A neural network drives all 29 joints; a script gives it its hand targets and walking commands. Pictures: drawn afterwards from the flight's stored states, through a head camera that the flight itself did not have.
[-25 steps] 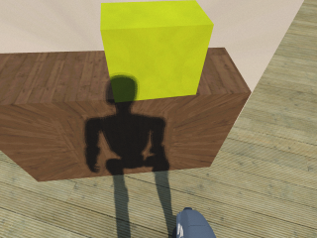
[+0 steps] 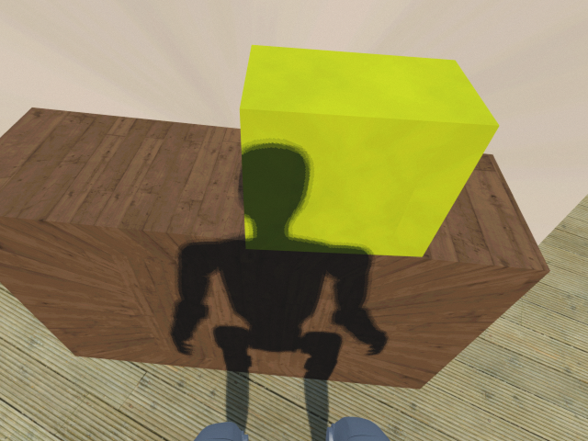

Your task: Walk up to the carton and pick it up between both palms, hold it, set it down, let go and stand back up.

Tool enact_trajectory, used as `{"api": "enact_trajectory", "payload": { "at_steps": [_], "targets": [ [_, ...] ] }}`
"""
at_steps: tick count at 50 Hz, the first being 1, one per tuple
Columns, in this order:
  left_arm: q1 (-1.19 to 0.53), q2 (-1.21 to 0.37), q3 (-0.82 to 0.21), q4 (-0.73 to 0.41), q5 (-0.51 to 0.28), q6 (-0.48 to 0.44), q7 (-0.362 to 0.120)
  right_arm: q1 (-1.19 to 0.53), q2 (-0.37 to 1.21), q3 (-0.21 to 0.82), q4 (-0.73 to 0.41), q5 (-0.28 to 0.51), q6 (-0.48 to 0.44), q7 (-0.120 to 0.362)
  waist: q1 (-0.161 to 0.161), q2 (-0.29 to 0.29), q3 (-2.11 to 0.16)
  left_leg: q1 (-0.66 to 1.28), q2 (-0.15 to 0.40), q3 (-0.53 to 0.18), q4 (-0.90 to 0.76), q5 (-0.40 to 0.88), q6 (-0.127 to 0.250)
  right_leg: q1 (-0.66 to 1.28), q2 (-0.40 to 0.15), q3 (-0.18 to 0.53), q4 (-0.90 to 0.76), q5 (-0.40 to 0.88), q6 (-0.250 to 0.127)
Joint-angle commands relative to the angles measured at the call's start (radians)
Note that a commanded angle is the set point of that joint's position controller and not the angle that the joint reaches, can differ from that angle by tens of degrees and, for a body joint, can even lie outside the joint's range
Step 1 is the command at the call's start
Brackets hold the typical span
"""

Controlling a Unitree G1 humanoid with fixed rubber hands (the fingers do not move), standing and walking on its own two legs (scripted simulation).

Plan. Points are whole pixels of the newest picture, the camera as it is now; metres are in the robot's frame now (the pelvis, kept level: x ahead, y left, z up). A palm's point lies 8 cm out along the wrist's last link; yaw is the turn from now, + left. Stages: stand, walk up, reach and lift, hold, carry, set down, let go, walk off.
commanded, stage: walk up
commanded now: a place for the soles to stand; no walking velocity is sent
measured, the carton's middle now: (344, 160) +0.51 -0.07 +0.10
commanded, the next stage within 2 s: reach and lift in 1.70 s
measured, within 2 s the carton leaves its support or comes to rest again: neither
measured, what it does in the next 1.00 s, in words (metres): walks ahead: right foot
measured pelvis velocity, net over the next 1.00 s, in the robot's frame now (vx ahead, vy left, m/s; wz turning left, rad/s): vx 0.10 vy -0.04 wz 0.01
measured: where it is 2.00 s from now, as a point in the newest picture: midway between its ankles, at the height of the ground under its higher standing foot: outside the picture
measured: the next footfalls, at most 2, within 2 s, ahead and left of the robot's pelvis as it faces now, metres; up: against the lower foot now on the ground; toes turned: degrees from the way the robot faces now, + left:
right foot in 0.22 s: +0.19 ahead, -0.16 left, +0.00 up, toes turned +16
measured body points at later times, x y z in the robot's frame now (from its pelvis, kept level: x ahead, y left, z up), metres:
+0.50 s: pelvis +0.10 -0.04 +0.02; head +0.13 -0.04 +0.47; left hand +0.24 +0.18 -0.11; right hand +0.16 -0.28 -0.12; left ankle +0.06 +0.11 -0.69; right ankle +0.16 -0.17 -0.69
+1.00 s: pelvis +0.10 -0.04 +0.03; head +0.11 -0.04 +0.48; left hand +0.13 +0.21 -0.12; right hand +0.15 -0.28 -0.12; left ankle +0.06 +0.11 -0.69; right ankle +0.16 -0.17 -0.70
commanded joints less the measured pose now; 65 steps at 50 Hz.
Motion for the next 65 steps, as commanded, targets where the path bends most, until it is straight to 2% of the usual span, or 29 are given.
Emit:
{"api": "enact_trajectory", "payload": {
  "at_steps": [1, 2, 4, 5, 7, 8, 9, 10, 11, 12, 13, 14, 15, 16, 17, 18, 20, 22, 24, 34, 47, 51, 52, 54, 60, 65],
  "targets": [
    [-0.099, 0.094, 0.013, -0.129, 0.023, -0.034, -0.007, 0.133, -0.207, -0.034, -0.038, 0.002, -0.021, -0.036, -0.073, 0.171, 0.134, 0.193, 0.374, -0.718, -0.681, -0.512, 0.168, -0.44, -0.039, 0.104, 0.114, 0.114, 0.025],
    [-0.077, 0.108, 0.018, -0.116, 0.03, -0.041, -0.008, 0.114, -0.178, -0.021, -0.035, -0.001, -0.034, -0.032, -0.066, 0.194, 0.118, 0.174, 0.363, -0.632, -0.672, -0.404, 0.172, -0.388, -0.045, 0.104, 0.085, 0.123, 0.038],
    [-0.038, 0.069, 0.016, -0.099, 0.012, -0.045, -0.01, 0.064, -0.159, -0.009, -0.013, -0.006, -0.049, -0.027, -0.043, 0.23, 0.116, 0.118, 0.336, -0.466, -0.619, -0.066, 0.191, -0.276, -0.043, 0.103, -0.003, 0.137, 0.047],
    [-0.02, 0.044, 0.01, -0.088, 0.004, -0.048, -0.007, 0.032, -0.154, -0.004, -0.004, -0.005, -0.05, -0.024, -0.029, 0.233, 0.106, 0.071, 0.314, -0.37, -0.567, 0.121, 0.188, -0.187, -0.044, 0.094, -0.084, 0.144, 0.036],
    [-0.003, 0.006, 0.004, -0.077, -0.005, -0.058, -0.005, -0.016, -0.176, -0.005, 0.0, -0.013, -0.038, -0.012, -0.01, 0.256, 0.072, 0.011, 0.25, -0.179, -0.441, 0.414, 0.156, 0.008, -0.012, 0.012, -0.28, 0.163, -0.002],
    [0.013, 0.0, 0.01, -0.071, -0.006, -0.063, -0.003, -0.027, -0.19, -0.005, 0.006, -0.014, -0.024, -0.005, -0.005, 0.265, 0.04, 0.0, 0.219, -0.124, -0.369, 0.496, 0.135, 0.102, 0.028, -0.04, -0.345, 0.227, -0.021],
    [0.033, 0.004, 0.018, -0.063, -0.004, -0.066, 0.0, -0.046, -0.191, 0.002, 0.008, -0.008, -0.009, 0.0, 0.015, 0.223, 0.02, -0.02, 0.197, -0.091, -0.296, 0.529, 0.105, 0.195, 0.055, -0.075, -0.439, 0.371, -0.041],
    [0.057, 0.021, 0.021, -0.07, -0.005, -0.074, 0.003, -0.053, -0.183, 0.017, 0.011, 0.0, 0.002, 0.007, 0.038, 0.168, 0.0, -0.062, 0.175, -0.079, -0.236, 0.508, 0.074, 0.291, 0.061, -0.063, -0.553, 0.557, -0.062],
    [0.079, 0.065, 0.035, -0.083, 0.004, -0.083, 0.009, -0.015, -0.146, 0.032, 0.01, 0.011, 0.007, 0.013, 0.041, 0.076, -0.063, -0.081, 0.126, -0.05, -0.14, 0.386, 0.031, 0.374, -0.019, 0.072, -0.568, 0.761, -0.084],
    [0.064, 0.139, 0.046, -0.105, -0.014, -0.085, 0.011, 0.082, -0.103, 0.055, 0.005, 0.026, 0.016, 0.012, -0.006, -0.04, -0.158, -0.001, 0.035, -0.02, 0.022, 0.097, -0.03, 0.31, -0.221, 0.341, -0.667, 0.766, -0.183],
    [0.025, 0.148, 0.05, -0.103, -0.049, -0.073, 0.016, 0.065, -0.092, 0.055, 0.03, 0.031, 0.044, -0.001, 0.0, -0.064, -0.166, 0.084, 0.007, -0.051, 0.055, -0.168, -0.041, 0.197, -0.288, 0.434, -0.759, 0.613, -0.262],
    [-0.069, 0.154, 0.041, -0.111, -0.052, -0.06, 0.027, 0.039, -0.078, 0.059, 0.03, 0.03, 0.054, -0.003, -0.02, -0.063, -0.079, 0.073, 0.009, -0.065, -0.017, -0.194, -0.04, 0.122, -0.275, 0.413, -0.786, 0.499, -0.264],
    [-0.135, 0.149, 0.03, -0.115, -0.044, -0.046, 0.03, 0.063, -0.069, 0.066, 0.047, 0.028, 0.051, -0.004, -0.045, -0.067, -0.061, 0.108, 0.025, -0.069, -0.127, -0.097, -0.03, 0.083, -0.246, 0.34, -0.77, 0.46, -0.229],
    [-0.167, 0.126, 0.016, -0.118, -0.041, -0.036, 0.027, 0.065, -0.086, 0.065, 0.059, 0.026, 0.042, -0.003, -0.054, -0.061, -0.039, 0.14, 0.048, -0.081, -0.247, 0.016, -0.018, 0.058, -0.17, 0.226, -0.732, 0.467, -0.161],
    [-0.164, 0.099, 0.004, -0.108, -0.038, -0.033, 0.023, 0.055, -0.108, 0.061, 0.075, 0.026, 0.033, 0.002, -0.041, -0.045, -0.023, 0.101, 0.065, -0.118, -0.31, 0.124, -0.011, 0.11, -0.102, 0.138, -0.669, 0.493, -0.106],
    [-0.139, 0.077, -0.002, -0.092, -0.034, -0.035, 0.021, 0.039, -0.134, 0.056, 0.087, 0.026, 0.025, 0.008, -0.019, -0.013, -0.05, 0.076, 0.072, -0.135, -0.318, 0.198, -0.006, 0.187, -0.077, 0.107, -0.613, 0.574, -0.086],
    [-0.127, 0.071, -0.005, -0.066, -0.033, -0.045, 0.015, 0.009, -0.144, 0.051, 0.091, 0.02, 0.017, 0.009, -0.007, 0.006, -0.117, 0.102, 0.079, -0.131, -0.298, 0.309, 0.002, 0.277, -0.079, 0.088, -0.565, 0.734, -0.089],
    [-0.145, 0.07, -0.003, -0.056, -0.031, -0.05, 0.014, -0.01, -0.133, 0.053, 0.091, 0.017, 0.016, 0.005, -0.008, 0.014, -0.145, 0.133, 0.075, -0.123, -0.294, 0.347, 0.002, 0.306, -0.087, 0.083, -0.564, 0.788, -0.101],
    [-0.171, 0.066, -0.004, -0.051, -0.033, -0.047, 0.014, -0.022, -0.13, 0.052, 0.091, 0.016, 0.019, 0.004, -0.01, 0.025, -0.137, 0.151, 0.072, -0.114, -0.306, 0.343, 0.0, 0.296, -0.091, 0.076, -0.581, 0.772, -0.103],
    [-0.22, 0.076, -0.013, -0.007, -0.036, -0.038, 0.009, -0.069, -0.135, 0.052, 0.122, 0.019, 0.023, 0.008, -0.011, 0.051, -0.078, 0.152, 0.076, -0.123, -0.388, 0.246, 0.0, 0.274, -0.084, 0.052, -0.671, 0.588, -0.083],
    [-0.145, 0.103, -0.022, 0.065, -0.036, -0.045, 0.013, -0.081, -0.146, 0.065, 0.194, 0.022, 0.022, 0.016, -0.001, 0.059, -0.018, 0.134, 0.074, -0.132, -0.474, 0.107, 0.005, 0.25, -0.071, 0.069, -0.766, 0.347, -0.06],
    [-0.115, 0.105, -0.024, 0.085, -0.036, -0.048, 0.016, -0.075, -0.146, 0.069, 0.216, 0.023, 0.021, 0.016, 0.001, 0.059, -0.006, 0.126, 0.074, -0.133, -0.489, 0.084, 0.005, 0.245, -0.068, 0.073, -0.777, 0.32, -0.055],
    [-0.13, 0.124, -0.016, 0.082, -0.039, -0.047, 0.018, -0.1, -0.158, 0.064, 0.204, 0.022, 0.019, 0.013, 0.001, 0.056, 0.015, 0.118, 0.08, -0.134, -0.48, 0.139, 0.008, 0.235, -0.063, 0.066, -0.757, 0.376, -0.056],
    [-0.108, 0.118, -0.016, 0.087, -0.036, -0.047, 0.018, -0.09, -0.162, 0.062, 0.208, 0.022, 0.018, 0.011, 0.002, 0.063, -0.019, 0.125, 0.083, -0.131, -0.47, 0.147, 0.011, 0.25, -0.063, 0.063, -0.744, 0.4, -0.06],
    [-0.087, 0.119, -0.014, 0.095, -0.037, -0.04, 0.021, -0.078, -0.154, 0.065, 0.216, 0.022, 0.026, 0.01, 0.002, 0.057, 0.001, 0.102, 0.073, -0.127, -0.475, 0.071, 0.011, 0.224, -0.064, 0.081, -0.768, 0.302, -0.058],
    [-0.079, 0.123, -0.014, 0.097, -0.036, -0.039, 0.022, -0.07, -0.153, 0.067, 0.22, 0.022, 0.026, 0.011, 0.002, 0.052, 0.004, 0.091, 0.07, -0.128, -0.478, 0.045, 0.011, 0.216, -0.066, 0.092, -0.777, 0.268, -0.057]
  ]
}}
